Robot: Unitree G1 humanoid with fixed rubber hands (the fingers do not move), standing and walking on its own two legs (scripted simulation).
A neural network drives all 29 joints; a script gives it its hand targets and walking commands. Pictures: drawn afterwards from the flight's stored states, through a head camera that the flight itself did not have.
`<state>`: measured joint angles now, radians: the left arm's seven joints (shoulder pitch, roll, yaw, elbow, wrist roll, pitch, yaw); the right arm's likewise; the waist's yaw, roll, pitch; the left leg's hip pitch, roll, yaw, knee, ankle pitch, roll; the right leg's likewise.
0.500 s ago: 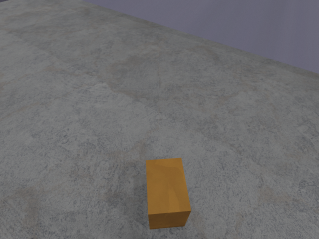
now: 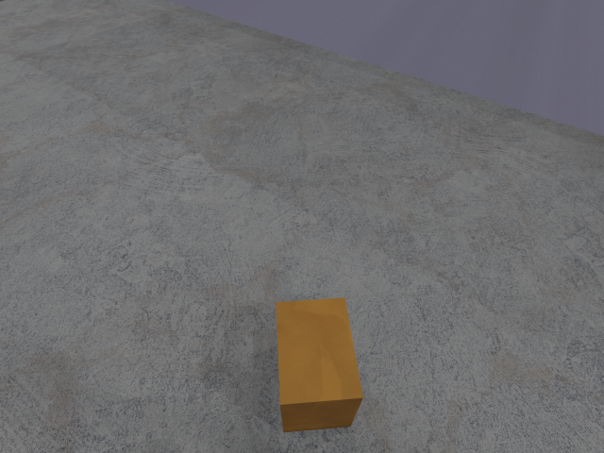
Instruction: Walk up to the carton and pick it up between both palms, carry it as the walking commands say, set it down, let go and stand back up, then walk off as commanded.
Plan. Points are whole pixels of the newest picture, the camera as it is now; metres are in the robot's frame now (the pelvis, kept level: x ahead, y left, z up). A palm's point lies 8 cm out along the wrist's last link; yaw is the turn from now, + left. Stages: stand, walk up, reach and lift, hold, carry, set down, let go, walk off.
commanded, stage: walk up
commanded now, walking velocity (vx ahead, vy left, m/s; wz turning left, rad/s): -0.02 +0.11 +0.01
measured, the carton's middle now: (313, 365) +0.47 -0.05 -0.62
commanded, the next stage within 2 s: stand in 1.88 s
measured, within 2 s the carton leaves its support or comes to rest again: neither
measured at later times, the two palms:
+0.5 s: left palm out of the picture +0.06 +0.25 -0.12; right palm out of the picture +0.03 -0.26 -0.13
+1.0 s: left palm out of the picture +0.06 +0.26 -0.13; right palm out of the picture +0.02 -0.25 -0.13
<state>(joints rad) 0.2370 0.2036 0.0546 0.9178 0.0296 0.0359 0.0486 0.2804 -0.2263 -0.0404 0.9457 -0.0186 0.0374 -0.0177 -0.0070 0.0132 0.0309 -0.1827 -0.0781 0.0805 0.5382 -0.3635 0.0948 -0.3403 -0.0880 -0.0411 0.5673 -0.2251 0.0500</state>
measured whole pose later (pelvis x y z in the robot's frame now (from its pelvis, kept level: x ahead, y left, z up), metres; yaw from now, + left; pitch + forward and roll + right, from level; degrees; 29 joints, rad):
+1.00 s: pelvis -0.01 +0.00 +0.00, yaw +1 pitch +0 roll +0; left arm 0.22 0.21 0.06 0.88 0.03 0.04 0.05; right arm 0.29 -0.23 -0.04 0.92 -0.03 0.05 -0.01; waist -0.01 0.00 0.04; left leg -0.26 -0.05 0.07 0.69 -0.45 0.04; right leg -0.36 -0.11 -0.08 0.59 -0.22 0.05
